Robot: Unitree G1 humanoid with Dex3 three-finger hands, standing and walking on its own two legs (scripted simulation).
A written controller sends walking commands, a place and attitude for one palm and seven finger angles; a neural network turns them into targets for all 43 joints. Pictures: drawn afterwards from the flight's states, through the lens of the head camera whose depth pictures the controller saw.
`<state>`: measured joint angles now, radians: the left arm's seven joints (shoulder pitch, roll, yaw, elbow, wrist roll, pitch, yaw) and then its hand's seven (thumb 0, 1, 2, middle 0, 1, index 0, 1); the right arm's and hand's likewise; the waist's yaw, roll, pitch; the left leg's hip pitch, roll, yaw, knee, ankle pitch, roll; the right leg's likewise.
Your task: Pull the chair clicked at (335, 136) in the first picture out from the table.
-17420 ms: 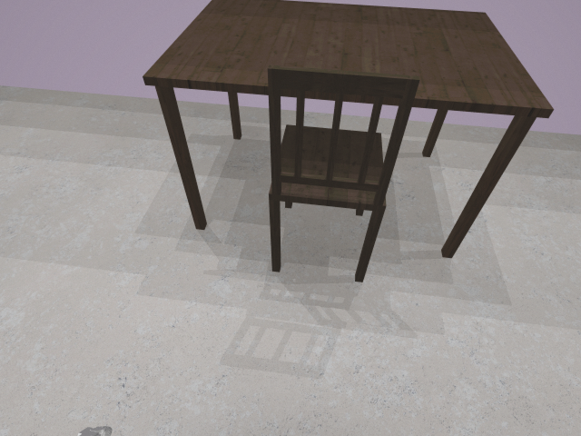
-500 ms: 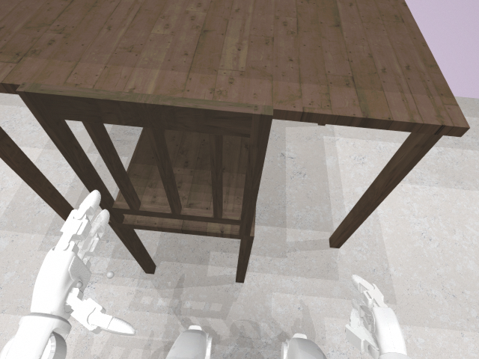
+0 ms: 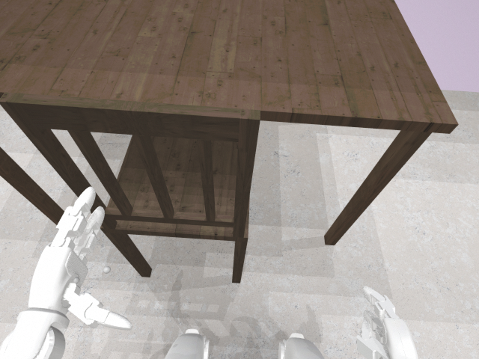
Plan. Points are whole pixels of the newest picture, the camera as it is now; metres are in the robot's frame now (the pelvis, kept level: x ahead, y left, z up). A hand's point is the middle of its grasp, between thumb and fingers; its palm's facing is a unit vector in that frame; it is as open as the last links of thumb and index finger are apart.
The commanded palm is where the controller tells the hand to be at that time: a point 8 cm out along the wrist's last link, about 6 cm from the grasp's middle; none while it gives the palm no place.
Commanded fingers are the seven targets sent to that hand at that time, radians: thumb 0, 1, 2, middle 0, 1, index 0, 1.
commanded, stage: raise the hand toward the chair's back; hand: left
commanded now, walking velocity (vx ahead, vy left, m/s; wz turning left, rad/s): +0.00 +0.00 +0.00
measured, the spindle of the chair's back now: (157, 181) +0.43 +0.18 -0.01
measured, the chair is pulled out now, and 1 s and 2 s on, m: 0.00 0.00 0.00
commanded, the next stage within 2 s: aim the fingers beside a spindle in 0.14 s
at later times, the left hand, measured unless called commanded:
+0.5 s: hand (116, 273) +0.24 +0.19 +0.04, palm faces -0.02 -1.00 -0.06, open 16.9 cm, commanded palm +0.22 +0.25 +0.04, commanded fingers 0.00 -0.50 0.30 -0.06 -0.08 -0.06 -0.08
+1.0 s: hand (131, 272) +0.25 +0.18 +0.02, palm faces -0.04 -1.00 -0.05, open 16.9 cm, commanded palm +0.23 +0.23 +0.02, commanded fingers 0.00 -0.50 0.30 -0.06 -0.08 -0.06 -0.08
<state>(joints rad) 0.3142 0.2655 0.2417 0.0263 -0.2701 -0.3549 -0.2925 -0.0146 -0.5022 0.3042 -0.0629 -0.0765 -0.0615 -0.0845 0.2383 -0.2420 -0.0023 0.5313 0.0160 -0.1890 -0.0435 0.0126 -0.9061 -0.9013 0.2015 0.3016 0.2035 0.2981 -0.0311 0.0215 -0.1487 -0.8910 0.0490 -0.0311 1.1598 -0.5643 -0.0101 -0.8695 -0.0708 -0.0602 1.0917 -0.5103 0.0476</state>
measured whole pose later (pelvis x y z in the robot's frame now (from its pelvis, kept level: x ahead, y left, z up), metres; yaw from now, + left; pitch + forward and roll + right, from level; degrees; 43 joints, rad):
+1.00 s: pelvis -0.02 +0.00 -0.02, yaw +0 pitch +19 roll -2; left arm 0.23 0.24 0.18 0.07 -0.24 -0.38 -0.26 -0.01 -0.50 0.30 -0.06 -0.08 -0.06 -0.08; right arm 0.22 -0.24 0.01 0.53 0.01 -0.17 -0.04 0.01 -0.91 -0.90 0.20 0.30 0.20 0.30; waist -0.03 0.02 -0.17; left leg -1.02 0.05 -0.04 1.27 -0.58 -0.02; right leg -1.01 -0.07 -0.05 1.21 -0.54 0.04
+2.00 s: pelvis -0.02 -0.01 -0.04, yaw +0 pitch +23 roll -2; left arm 0.13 0.24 0.17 0.12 -0.22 -0.39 -0.22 -0.01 -0.50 0.30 -0.06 -0.08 -0.06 -0.08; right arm 0.20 -0.24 0.00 0.53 0.01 -0.12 -0.03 0.01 -0.91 -0.90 0.20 0.30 0.20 0.30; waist -0.04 0.02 -0.18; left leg -1.12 0.05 -0.04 1.33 -0.60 -0.02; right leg -1.11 -0.07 -0.05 1.28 -0.56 0.04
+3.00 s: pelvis -0.02 +0.00 -0.03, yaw -1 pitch +23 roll -2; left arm -0.07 0.23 0.17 0.29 -0.18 -0.40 -0.18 -0.01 -0.50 0.30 -0.06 -0.08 -0.06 -0.08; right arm 0.21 -0.25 0.00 0.56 0.00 -0.08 -0.02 0.01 -0.91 -0.90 0.20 0.30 0.20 0.30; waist -0.05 0.02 -0.17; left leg -1.11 0.05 -0.03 1.31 -0.59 -0.02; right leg -1.11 -0.07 -0.04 1.26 -0.54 0.04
